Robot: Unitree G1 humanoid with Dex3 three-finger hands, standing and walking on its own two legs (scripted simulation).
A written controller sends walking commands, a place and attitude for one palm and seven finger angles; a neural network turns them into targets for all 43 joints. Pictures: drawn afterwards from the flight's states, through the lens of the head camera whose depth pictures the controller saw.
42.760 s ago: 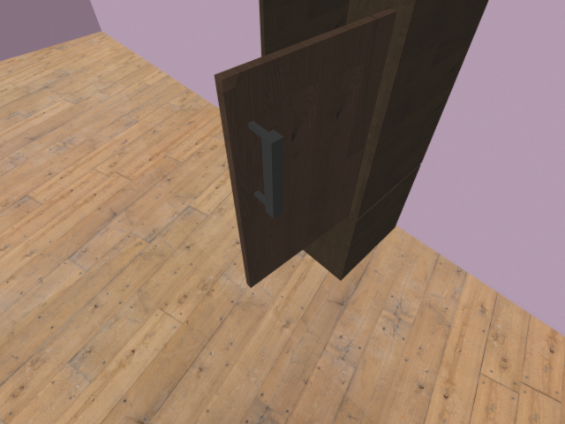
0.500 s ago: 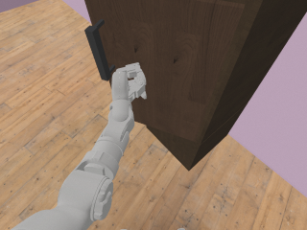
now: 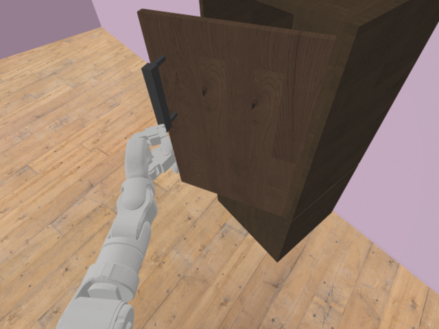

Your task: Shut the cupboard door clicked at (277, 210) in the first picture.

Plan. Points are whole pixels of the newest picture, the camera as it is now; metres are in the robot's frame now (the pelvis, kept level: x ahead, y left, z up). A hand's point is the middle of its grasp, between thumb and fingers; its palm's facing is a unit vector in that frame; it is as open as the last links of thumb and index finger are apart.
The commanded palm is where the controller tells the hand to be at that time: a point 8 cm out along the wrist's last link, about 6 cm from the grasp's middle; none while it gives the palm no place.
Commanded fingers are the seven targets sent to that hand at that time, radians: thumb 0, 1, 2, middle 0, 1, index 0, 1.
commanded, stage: draw the hand back to the body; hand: left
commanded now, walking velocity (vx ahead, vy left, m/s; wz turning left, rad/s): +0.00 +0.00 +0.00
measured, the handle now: (163, 95) +0.62 +0.13 +0.09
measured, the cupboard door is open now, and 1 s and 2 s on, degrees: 27 27 27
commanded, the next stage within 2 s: step back with the hand held close in 1.26 s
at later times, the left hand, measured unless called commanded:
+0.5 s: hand (77, 216) +0.26 +0.20 +0.14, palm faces +0.19 -0.95 -0.24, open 3.5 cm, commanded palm +0.22 +0.25 +0.17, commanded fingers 0.00 0.90 0.90 -0.69 -0.84 -0.69 -0.84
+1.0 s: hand out of the picture +0.17 +0.31 +0.18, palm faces +0.52 -0.74 -0.43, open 6.9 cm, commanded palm +0.14 +0.33 +0.20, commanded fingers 0.00 0.90 0.90 -0.20 -0.30 -0.20 -0.30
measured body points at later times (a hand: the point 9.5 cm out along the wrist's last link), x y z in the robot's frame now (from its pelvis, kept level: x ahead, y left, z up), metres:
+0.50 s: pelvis +0.00 +0.02 +0.02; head -0.02 +0.00 +0.47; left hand +0.25 +0.25 +0.16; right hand +0.22 -0.17 -0.05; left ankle +0.00 +0.13 -0.72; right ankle -0.02 -0.10 -0.72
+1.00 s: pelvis +0.01 +0.03 +0.02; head -0.02 +0.00 +0.47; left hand +0.14 +0.35 +0.20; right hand +0.19 -0.20 -0.07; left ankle +0.00 +0.13 -0.72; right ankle -0.02 -0.10 -0.72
